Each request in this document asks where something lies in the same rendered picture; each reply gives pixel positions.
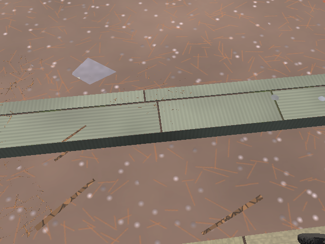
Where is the right robot hand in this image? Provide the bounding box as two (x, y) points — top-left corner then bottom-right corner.
(298, 233), (325, 244)

